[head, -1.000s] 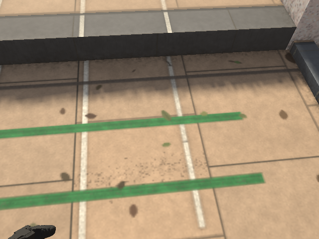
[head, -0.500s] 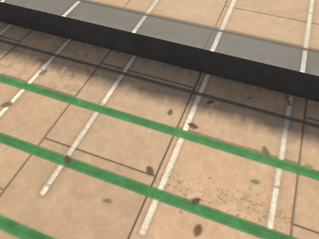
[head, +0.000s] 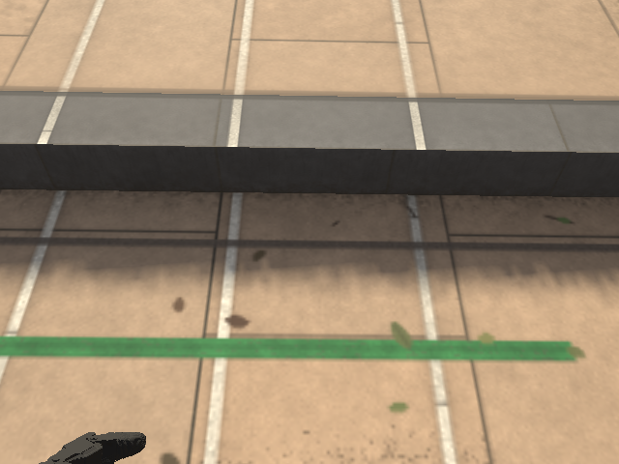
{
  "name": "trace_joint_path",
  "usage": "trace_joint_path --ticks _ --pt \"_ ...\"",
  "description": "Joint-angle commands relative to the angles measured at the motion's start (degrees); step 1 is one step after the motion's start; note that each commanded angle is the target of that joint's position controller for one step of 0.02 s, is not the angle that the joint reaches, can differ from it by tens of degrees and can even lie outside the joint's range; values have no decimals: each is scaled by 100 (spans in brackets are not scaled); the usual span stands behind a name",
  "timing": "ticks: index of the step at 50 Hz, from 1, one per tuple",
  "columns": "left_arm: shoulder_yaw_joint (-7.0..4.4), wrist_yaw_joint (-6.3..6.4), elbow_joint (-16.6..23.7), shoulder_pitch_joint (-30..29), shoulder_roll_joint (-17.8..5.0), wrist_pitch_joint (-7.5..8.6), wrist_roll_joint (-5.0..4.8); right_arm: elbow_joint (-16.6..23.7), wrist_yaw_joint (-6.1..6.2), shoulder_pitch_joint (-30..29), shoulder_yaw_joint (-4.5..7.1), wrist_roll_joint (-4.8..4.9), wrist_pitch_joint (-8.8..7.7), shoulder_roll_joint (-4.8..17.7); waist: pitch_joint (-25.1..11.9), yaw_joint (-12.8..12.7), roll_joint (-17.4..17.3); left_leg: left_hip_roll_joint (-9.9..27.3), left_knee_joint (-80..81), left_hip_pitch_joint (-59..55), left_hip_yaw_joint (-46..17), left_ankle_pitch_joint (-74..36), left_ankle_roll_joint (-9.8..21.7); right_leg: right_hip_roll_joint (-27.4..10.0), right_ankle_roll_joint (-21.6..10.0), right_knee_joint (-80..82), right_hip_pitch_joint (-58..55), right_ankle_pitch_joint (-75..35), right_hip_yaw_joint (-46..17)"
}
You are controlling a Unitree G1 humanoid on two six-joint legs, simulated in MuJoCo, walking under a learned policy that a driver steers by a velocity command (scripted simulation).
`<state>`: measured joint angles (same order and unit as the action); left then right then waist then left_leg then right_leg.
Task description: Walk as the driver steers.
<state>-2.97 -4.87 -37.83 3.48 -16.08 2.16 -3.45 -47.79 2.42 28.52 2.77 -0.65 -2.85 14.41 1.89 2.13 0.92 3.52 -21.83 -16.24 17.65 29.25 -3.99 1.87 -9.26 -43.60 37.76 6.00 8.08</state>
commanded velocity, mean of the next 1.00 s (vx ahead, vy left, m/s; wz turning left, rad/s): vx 0.75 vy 0.00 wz -0.42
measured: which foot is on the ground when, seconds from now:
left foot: down 0.00-0.02, up 0.04-0.42, down 0.44-0.84, up 0.86-1.00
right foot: up 0.00-0.00, down 0.02-0.44, up 0.46-0.82, down 0.84-1.00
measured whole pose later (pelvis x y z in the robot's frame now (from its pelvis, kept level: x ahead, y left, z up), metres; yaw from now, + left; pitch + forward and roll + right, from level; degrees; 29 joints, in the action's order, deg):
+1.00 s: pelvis +0.70 -0.20 +0.03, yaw -23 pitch +2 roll +0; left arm -1.3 -0.4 -37.0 2.2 -14.0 2.2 1.4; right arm -41.4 2.5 17.8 3.8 1.4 0.2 18.7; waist 4.0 3.1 -1.5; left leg 3.2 -71.7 30.2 -1.6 29.0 -6.6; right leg -1.6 -1.4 -28.6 23.9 6.4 3.7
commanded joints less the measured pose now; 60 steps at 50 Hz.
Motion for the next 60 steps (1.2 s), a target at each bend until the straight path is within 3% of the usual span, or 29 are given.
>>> trace_joint_path --ticks 1,2,3,4,5,6,8,11,14,18,20,21,22,23,24,25,27,30,33,37,41,42,43,44,46,48,52,57,60 --pt "-626 227 -381 2996 -1492 -187 11 758 -29 -1212 279 66 -230 1196 -962 -1909 -199 422 -5071 3604 -549 -4847 431 119 -577 523 -5190 366 -898" --pt "-593 267 -189 2393 -1828 -104 154 1163 -146 -534 -64 30 -511 69 -1319 -686 1688 -639 -7312 6092 -1543 345 230 -1056 -1623 1122 -6461 1804 -4017" --pt "-487 281 31 2369 -1368 13 237 1498 -193 -1157 -78 209 -816 489 -2078 -1085 969 -636 -7393 6807 -2737 -111 487 -1585 -1918 2576 -6553 3678 -5948" --pt "-418 276 -20 2471 -1067 148 311 1707 -198 -1871 1 392 -922 820 -1154 -1066 245 -397 -6865 6956 -2748 -556 669 -1575 -1509 3136 -5732 3714 -5875" --pt "-356 236 -8 2123 -900 241 305 1703 -178 -1844 -6 351 -923 753 -530 -569 -601 -152 -6209 6586 -2743 -915 714 -1465 -1300 3175 -4562 3222 -5428" --pt "-308 236 102 1639 -761 282 297 1552 -159 -1649 -5 182 -845 679 -207 -213 -750 42 -5782 6098 -2767 -1076 639 -1169 -1225 3146 -3599 2691 -4843" --pt "-275 328 270 1110 -685 277 301 1441 -175 -1313 65 69 -624 801 184 180 -294 243 -5172 5533 -2712 -1225 395 -646 -1153 3329 -2374 2099 -4000" --pt "-220 499 182 1201 -647 290 170 1781 -156 -2195 7 -143 -526 697 652 -10 -183 151 -3583 4931 -2119 -2025 52 -96 -945 3419 -1043 814 -2904" --pt "-274 599 -23 1568 -779 210 126 2056 -217 -3120 -106 -60 -558 269 474 -499 122 -323 -1724 3799 -1789 -3454 -92 234 -546 3167 -588 549 -2559" --pt "-315 632 -204 1879 -750 174 6 2220 -235 -3430 126 287 -607 741 146 -636 536 -438 -528 3663 -2362 -3422 -104 -150 -293 2582 -2174 657 -3392" --pt "-354 630 -201 1744 -795 111 91 2074 -226 -2707 332 334 -665 1116 -364 -168 677 -483 -505 3022 -2316 -2822 109 -285 -88 1599 -2916 -892 -3505" --pt "-336 572 -134 1525 -824 79 237 1880 -188 -1574 450 349 -647 1288 -1107 499 703 -313 -764 1809 -2239 -2614 288 -131 167 352 -2805 -1728 -3231" --pt "-159 501 86 1328 -375 88 452 1673 -101 -57 484 299 -555 1505 -2232 1088 391 615 -1415 -296 -3081 -1333 537 16 347 -1656 -1689 -919 -2857" --pt "75 449 370 2554 363 159 75 1465 -236 43 507 -33 -567 1951 -3073 155 -2819 2114 159 -1839 -6879 1230 1543 679 556 -3698 314 2756 -2333" --pt "83 522 168 2409 -185 134 -167 1573 -289 -288 443 -3 -552 1397 -2430 334 -2682 2103 594 -1382 -7518 2761 1533 -9 556 -4260 1076 2055 -2016" --pt "14 525 179 1706 -587 113 -27 1563 -243 -552 352 64 -485 928 -1477 543 -1774 1761 612 -564 -6346 1959 1335 -187 566 -4216 1225 1540 -1732" --pt "8 478 416 669 -523 174 285 1268 -264 -662 306 -64 -381 864 -429 463 -216 1185 618 993 -4665 -319 1180 -468 504 -3628 802 1255 -1534" --pt "66 400 504 585 -197 105 98 951 -341 -864 115 -3 -445 341 127 28 -533 957 908 1955 -3684 -1623 1330 -669 474 -2973 497 1356 -1640" --pt "204 321 738 216 -36 217 339 753 -313 -1085 150 168 -442 748 528 -330 -398 1007 1088 2611 -3169 -4291 1533 -677 700 -1342 354 1069 -1285" --pt "148 124 767 -369 -276 470 420 548 -222 -743 362 257 -429 1472 128 -154 -531 650 1272 3091 -2678 -4310 1196 -84 858 886 -1830 -1256 -1048" --pt "-161 314 442 669 -865 468 583 590 -165 -755 354 290 -303 1384 -656 -887 -626 210 -756 2824 -2560 -4969 549 -91 555 1650 -3582 -2076 -1116" --pt "-245 422 397 1374 -1193 433 691 859 -132 -843 248 161 -271 1057 -1374 -1150 -146 -216 -2384 3849 -2467 -3239 266 -1141 287 1190 -4996 -3892 -1863" --pt "-177 468 507 1361 -1337 314 847 736 -111 474 5 102 -180 266 -2632 -479 1580 -655 -4694 4883 -2398 1263 9 -2938 -526 753 -6147 -6435 -3423" --pt "-161 426 623 1167 -1202 179 704 581 -119 1009 54 203 -96 696 -3328 -420 1597 -468 -5576 4881 -2806 1201 -41 -2960 -855 1137 -5909 -5654 -3884" --pt "-84 429 559 516 -663 73 379 707 -14 33 189 262 96 1027 -1864 -327 572 5 -5587 5672 -2164 286 -161 -2356 -682 1798 -4535 -3173 -2857" --pt "-30 463 455 -19 -428 26 412 728 56 -19 233 197 358 906 -1104 41 656 281 -5393 5115 -2124 -2 -333 -1996 -475 2301 -3007 -2389 -1986" --pt "-182 605 246 -356 -684 104 510 1118 53 -610 190 117 459 590 -800 118 514 468 -4357 4698 -1931 -731 -289 -2067 -547 2834 -2208 -1918 -1093" --pt "-287 695 100 -502 -935 11 388 1381 -216 -1207 188 121 532 689 -826 45 460 423 -2857 3995 -1686 -1770 70 -2153 -348 2860 -2376 -1249 -345" --pt "-427 553 -21 -307 -1277 15 210 1504 -303 -1430 276 201 616 950 -777 15 501 376 -2447 3699 -1467 -1296 410 -2333 -108 3112 -2521 1118 -405"
Velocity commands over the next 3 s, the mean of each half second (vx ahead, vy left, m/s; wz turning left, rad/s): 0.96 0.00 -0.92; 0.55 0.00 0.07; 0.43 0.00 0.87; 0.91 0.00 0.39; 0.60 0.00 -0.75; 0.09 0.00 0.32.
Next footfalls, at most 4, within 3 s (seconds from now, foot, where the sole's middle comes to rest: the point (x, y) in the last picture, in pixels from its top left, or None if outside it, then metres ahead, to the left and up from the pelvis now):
0.02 right None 0.19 -0.05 -0.73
0.44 left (287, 380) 0.63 0.04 -0.73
0.84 right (458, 319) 0.77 -0.36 -0.73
1.28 left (350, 301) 0.83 -0.11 -0.73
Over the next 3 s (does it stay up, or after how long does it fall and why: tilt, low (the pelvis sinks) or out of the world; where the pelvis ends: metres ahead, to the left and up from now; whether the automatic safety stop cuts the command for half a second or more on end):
stays up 1.65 0.04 0.22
